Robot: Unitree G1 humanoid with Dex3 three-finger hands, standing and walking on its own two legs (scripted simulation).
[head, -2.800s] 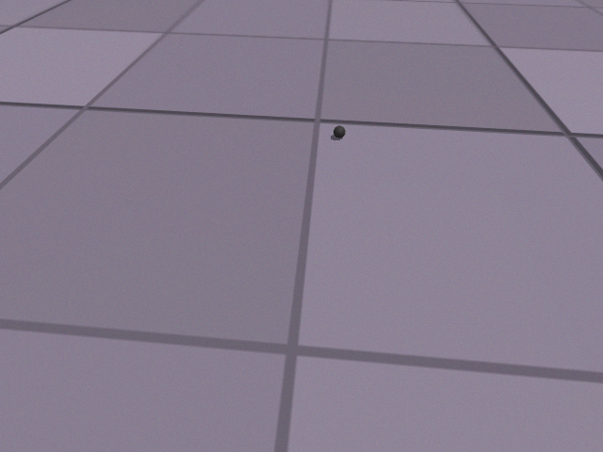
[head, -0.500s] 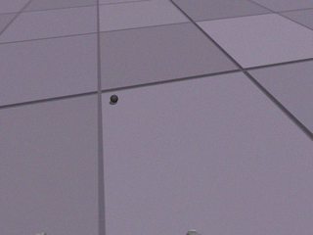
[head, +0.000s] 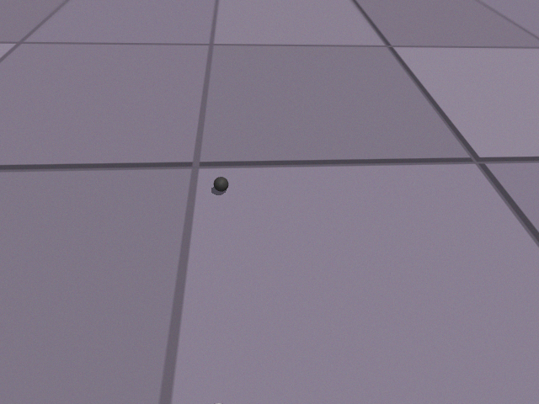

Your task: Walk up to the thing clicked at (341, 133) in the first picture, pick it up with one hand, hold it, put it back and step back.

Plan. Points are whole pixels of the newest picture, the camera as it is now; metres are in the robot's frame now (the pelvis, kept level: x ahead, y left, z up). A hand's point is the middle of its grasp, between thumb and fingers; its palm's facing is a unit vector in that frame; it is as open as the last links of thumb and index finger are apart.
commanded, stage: walk up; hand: left
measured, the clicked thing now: (221, 184) +1.27 +0.30 -0.72
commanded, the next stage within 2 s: none
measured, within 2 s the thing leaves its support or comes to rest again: neither
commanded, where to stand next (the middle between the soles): +0.87 +0.06 m, yaw -2 degrees
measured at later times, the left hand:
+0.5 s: hand (145, 290) +0.36 +0.27 -0.12, palm faces -0.11 -0.92 -0.38, open 7.3 cm
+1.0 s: hand (141, 256) +0.44 +0.31 -0.14, palm faces +0.02 -0.93 -0.38, open 7.3 cm
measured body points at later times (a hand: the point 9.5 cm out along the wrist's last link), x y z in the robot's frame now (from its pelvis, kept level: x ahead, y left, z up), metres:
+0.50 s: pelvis +0.24 +0.01 +0.00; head +0.26 -0.01 +0.45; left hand +0.36 +0.32 -0.10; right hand +0.25 -0.31 -0.13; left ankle +0.14 +0.12 -0.72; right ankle +0.35 -0.10 -0.73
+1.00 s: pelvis +0.42 +0.02 +0.00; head +0.44 +0.03 +0.45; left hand +0.44 +0.35 -0.11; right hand +0.51 -0.30 -0.10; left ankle +0.56 +0.15 -0.72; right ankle +0.35 -0.10 -0.72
